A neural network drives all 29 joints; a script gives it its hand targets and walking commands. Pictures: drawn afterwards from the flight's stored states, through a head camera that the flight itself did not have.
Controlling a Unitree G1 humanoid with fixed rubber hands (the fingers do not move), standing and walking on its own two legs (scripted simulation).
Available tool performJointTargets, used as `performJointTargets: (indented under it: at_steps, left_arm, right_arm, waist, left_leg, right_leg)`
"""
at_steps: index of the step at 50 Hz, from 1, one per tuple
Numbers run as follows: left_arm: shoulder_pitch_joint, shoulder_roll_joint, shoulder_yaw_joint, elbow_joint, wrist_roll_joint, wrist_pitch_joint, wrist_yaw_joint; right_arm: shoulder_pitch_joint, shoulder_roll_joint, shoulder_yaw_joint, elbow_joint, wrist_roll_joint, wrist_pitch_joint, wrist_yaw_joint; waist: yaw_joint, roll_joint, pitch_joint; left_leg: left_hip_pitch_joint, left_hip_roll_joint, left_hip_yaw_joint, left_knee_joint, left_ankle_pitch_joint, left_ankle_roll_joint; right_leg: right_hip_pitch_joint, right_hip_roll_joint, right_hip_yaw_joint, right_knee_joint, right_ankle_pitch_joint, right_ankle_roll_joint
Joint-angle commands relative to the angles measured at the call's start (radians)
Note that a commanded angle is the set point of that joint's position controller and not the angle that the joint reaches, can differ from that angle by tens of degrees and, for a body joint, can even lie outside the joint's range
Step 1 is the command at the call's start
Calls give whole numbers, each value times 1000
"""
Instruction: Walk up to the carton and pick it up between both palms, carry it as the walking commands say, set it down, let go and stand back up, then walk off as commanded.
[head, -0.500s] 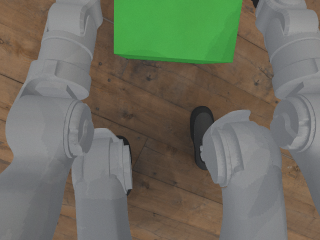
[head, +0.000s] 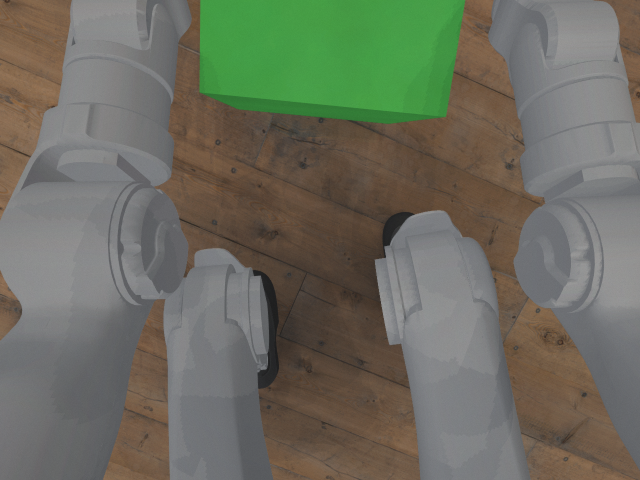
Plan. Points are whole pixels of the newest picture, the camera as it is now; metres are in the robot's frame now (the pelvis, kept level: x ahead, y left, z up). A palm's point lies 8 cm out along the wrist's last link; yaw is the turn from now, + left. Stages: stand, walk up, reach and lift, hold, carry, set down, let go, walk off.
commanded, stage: reach and lift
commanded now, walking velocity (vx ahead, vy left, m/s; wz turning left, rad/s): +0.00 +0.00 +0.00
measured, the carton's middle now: out of the picture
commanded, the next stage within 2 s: none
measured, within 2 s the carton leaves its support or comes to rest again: neither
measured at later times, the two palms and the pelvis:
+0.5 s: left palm out of the picture +0.60 +0.05 -0.08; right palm out of the picture +0.53 -0.22 -0.09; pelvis +0.00 +0.00 +0.04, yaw -1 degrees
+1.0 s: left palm out of the picture +0.57 +0.06 -0.01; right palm out of the picture +0.51 -0.22 -0.02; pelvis -0.02 +0.00 +0.07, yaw -1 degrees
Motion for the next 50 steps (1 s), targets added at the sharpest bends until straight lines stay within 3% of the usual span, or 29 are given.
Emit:
performJointTargets:
  at_steps: [1,2,4,6,10,13,15,16,18,19,22,23,24,28,29,30,31,33,34,35,36,37,39,42,43,47,48,49,50]
  left_arm:
    - [-500,-1028,-226,-189,-122,20,-321]
    - [-578,-980,-245,-276,-114,18,-315]
    - [-637,-977,-278,-285,-141,26,-317]
    - [-578,-1012,-268,-188,-116,43,-334]
    - [-640,-1048,-359,-428,-147,44,-330]
    - [-592,-1075,-352,-338,-139,41,-301]
    - [-645,-1018,-343,-435,-138,31,-293]
    - [-613,-1036,-391,-426,-134,32,-284]
    - [-573,-1107,-408,-447,-158,39,-272]
    - [-577,-1103,-410,-325,-145,43,-274]
    - [-635,-1118,-443,-487,-138,29,-263]
    - [-550,-1141,-429,-411,-128,53,-269]
    - [-501,-1156,-435,-348,-125,49,-272]
    - [-490,-1137,-360,-261,-92,63,-308]
    - [-424,-1175,-339,-279,-67,74,-307]
    - [-484,-1151,-360,-294,-86,72,-304]
    - [-410,-1162,-337,-285,-56,82,-302]
    - [-432,-1116,-291,-219,-40,80,-314]
    - [-491,-1150,-305,-331,-45,84,-315]
    - [-531,-1145,-363,-353,-75,77,-309]
    - [-547,-1157,-388,-459,-105,81,-298]
    - [-575,-1139,-361,-322,-97,80,-298]
    - [-703,-1139,-469,-589,-173,79,-284]
    - [-598,-1090,-382,-373,-107,96,-286]
    - [-593,-1101,-386,-432,-91,101,-291]
    - [-553,-1159,-348,-365,-81,119,-311]
    - [-548,-1191,-331,-334,-77,118,-319]
    - [-424,-1155,-275,-234,-25,135,-324]
    - [-498,-1157,-297,-297,-54,130,-336]
  right_arm:
    - [-835,879,292,-444,134,-60,302]
    - [-811,944,300,-429,156,-47,304]
    - [-754,1001,314,-368,156,-17,297]
    - [-739,984,271,-237,128,0,305]
    - [-706,969,313,-432,117,-10,315]
    - [-817,985,361,-432,141,-22,322]
    - [-849,992,385,-515,139,-15,317]
    - [-870,978,418,-603,175,-32,312]
    - [-890,958,442,-656,180,-33,300]
    - [-836,989,429,-482,170,-27,301]
    - [-768,1010,397,-476,154,-18,308]
    - [-757,1007,391,-511,129,-16,305]
    - [-616,1023,366,-359,108,-7,313]
    - [-638,1003,295,-313,73,3,321]
    - [-732,1015,335,-459,89,-7,319]
    - [-645,1042,303,-363,83,9,333]
    - [-679,1007,304,-434,72,8,334]
    - [-698,999,304,-344,65,23,338]
    - [-727,1024,335,-466,69,20,335]
    - [-714,1011,343,-442,91,19,335]
    - [-790,1035,396,-607,145,17,323]
    - [-819,1015,383,-482,125,25,328]
    - [-908,1034,465,-725,167,32,302]
    - [-822,1036,387,-479,121,50,311]
    - [-812,1081,412,-517,147,52,314]
    - [-767,1060,374,-463,120,61,320]
    - [-718,1110,341,-373,87,68,322]
    - [-672,1097,326,-343,79,72,326]
    - [-714,1129,349,-398,89,74,333]
  waist:
    - [-63,-103,-1754]
    - [12,-102,-1808]
    - [15,-62,-1850]
    - [-45,-39,-1690]
    - [-79,-22,-2052]
    - [-27,-32,-2069]
    - [-17,-123,-2160]
    - [-23,-48,-2233]
    - [-28,-67,-2388]
    - [-24,-57,-2196]
    - [-45,14,-2251]
    - [-65,-32,-2236]
    - [-60,18,-2121]
    - [-93,-22,-1992]
    - [-50,-4,-2134]
    - [-81,-28,-2088]
    - [-57,0,-2160]
    - [-47,-24,-1973]
    - [-65,-47,-2139]
    - [-49,-2,-2186]
    - [-17,3,-2369]
    - [-20,1,-2204]
    - [-56,-70,-2566]
    - [-39,-89,-2238]
    - [16,-63,-2275]
    - [-16,13,-2219]
    - [-44,-75,-2197]
    - [8,-21,-2028]
    - [-7,-86,-2123]
  left_leg:
    - [263,-71,167,-245,157,84]
    - [289,-68,167,-254,193,80]
    - [299,-65,200,-243,159,75]
    - [272,-38,173,-270,97,87]
    - [464,-39,164,-263,277,52]
    - [529,-48,156,-284,379,54]
    - [539,-44,178,-267,424,53]
    - [585,-39,181,-261,418,54]
    - [709,-45,168,-278,520,51]
    - [568,-35,178,-274,425,47]
    - [678,-39,162,-303,423,44]
    - [668,-43,155,-331,420,38]
    - [585,-35,170,-325,348,31]
    - [502,-29,157,-351,231,48]
    - [604,-44,172,-362,297,49]
    - [557,-43,148,-390,268,51]
    - [616,-41,141,-394,316,59]
    - [509,-39,158,-412,199,64]
    - [572,-46,161,-405,237,69]
    - [605,-44,165,-403,274,60]
    - [733,-52,160,-417,356,62]
    - [630,-47,168,-406,274,56]
    - [802,-56,167,-393,428,62]
    - [638,-43,154,-430,227,73]
    - [634,-54,170,-454,210,71]
    - [662,-41,177,-470,182,61]
    - [603,-40,148,-487,128,75]
    - [562,-36,163,-500,76,77]
    - [594,-43,175,-499,90,77]
  right_leg:
    - [986,64,-216,-160,220,-32]
    - [1014,57,-207,-160,249,-29]
    - [1019,56,-177,-178,217,-44]
    - [910,43,-202,-176,130,-46]
    - [1030,68,-209,-173,365,-60]
    - [998,56,-250,-152,425,-41]
    - [1076,54,-244,-162,492,-29]
    - [1097,62,-238,-149,494,-33]
    - [1169,63,-265,-150,562,-21]
    - [1060,50,-235,-176,487,-30]
    - [994,65,-242,-192,446,-40]
    - [1047,70,-254,-217,462,-42]
    - [976,66,-232,-226,404,-50]
    - [894,68,-241,-260,262,-42]
    - [979,68,-235,-265,317,-34]
    - [969,70,-257,-267,318,-38]
    - [973,68,-254,-252,361,-35]
    - [889,57,-246,-286,223,-32]
    - [993,65,-251,-298,273,-26]
    - [999,63,-252,-282,321,-32]
    - [1129,67,-241,-300,382,-26]
    - [1003,60,-243,-315,290,-30]
    - [1230,65,-251,-301,460,-22]
    - [1050,56,-264,-316,252,-15]
    - [1099,66,-238,-350,239,-29]
    - [1097,69,-231,-381,209,-39]
    - [1098,62,-243,-373,179,-33]
    - [1004,58,-231,-394,97,-31]
    - [1073,66,-233,-420,96,-30]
